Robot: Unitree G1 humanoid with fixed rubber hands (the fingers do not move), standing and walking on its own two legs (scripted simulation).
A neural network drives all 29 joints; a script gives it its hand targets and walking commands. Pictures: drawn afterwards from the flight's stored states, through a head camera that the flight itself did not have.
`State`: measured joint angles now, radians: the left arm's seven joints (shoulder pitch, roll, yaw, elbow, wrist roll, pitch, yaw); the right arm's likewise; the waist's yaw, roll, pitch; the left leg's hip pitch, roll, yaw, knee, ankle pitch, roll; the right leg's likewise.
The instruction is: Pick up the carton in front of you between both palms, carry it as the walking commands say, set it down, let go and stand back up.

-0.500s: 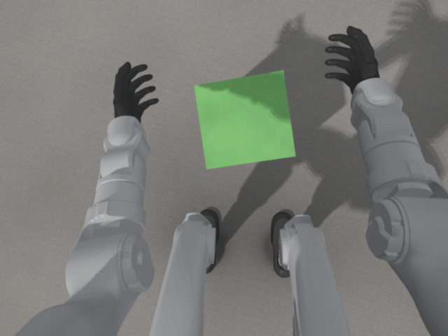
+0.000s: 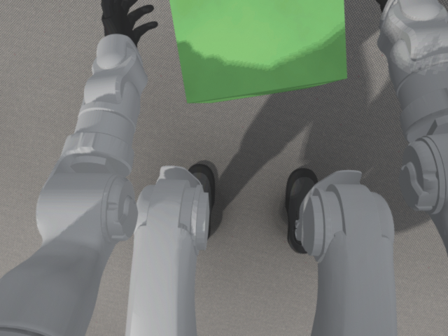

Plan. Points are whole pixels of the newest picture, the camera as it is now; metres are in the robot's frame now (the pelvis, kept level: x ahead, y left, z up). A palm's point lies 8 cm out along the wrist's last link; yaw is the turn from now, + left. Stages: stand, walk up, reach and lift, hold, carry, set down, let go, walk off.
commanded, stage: reach and lift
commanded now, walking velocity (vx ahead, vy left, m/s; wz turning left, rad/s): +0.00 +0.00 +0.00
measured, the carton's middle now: (253, 33) +0.53 -0.01 -0.27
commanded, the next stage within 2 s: none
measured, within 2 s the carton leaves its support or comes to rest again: leaves its support in 0.88 s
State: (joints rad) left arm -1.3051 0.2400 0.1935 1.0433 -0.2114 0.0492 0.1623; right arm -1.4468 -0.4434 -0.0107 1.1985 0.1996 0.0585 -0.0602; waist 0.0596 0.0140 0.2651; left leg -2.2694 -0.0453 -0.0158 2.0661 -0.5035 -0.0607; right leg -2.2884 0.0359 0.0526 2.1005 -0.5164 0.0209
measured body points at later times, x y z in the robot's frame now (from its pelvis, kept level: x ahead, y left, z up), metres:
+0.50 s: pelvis +0.01 +0.00 -0.02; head +0.37 -0.01 +0.24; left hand +0.53 +0.18 -0.20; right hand +0.56 -0.17 -0.21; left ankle +0.13 +0.13 -0.36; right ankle +0.12 -0.12 -0.36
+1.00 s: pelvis +0.01 +0.00 -0.03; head +0.35 -0.03 +0.26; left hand +0.54 +0.16 -0.17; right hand +0.56 -0.15 -0.18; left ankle +0.13 +0.13 -0.36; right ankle +0.12 -0.12 -0.36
